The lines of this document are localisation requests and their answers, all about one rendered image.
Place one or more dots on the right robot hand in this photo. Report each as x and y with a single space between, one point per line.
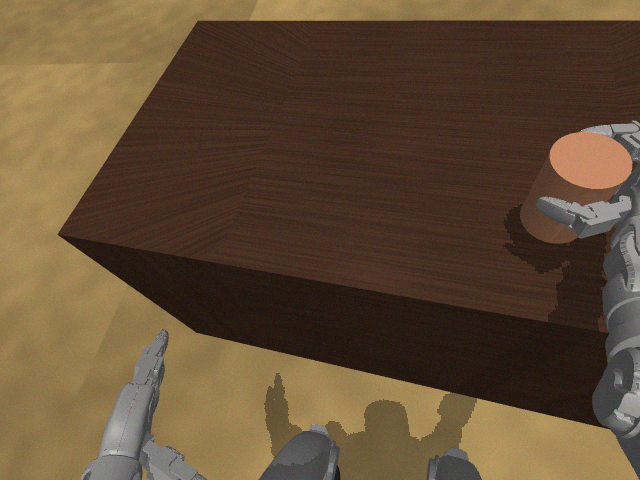
600 217

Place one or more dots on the can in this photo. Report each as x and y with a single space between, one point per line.
581 167

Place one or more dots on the left robot arm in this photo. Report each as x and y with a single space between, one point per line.
113 467

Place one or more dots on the right robot arm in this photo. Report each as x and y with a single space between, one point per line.
616 399

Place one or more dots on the left robot hand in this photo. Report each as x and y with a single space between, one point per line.
128 428

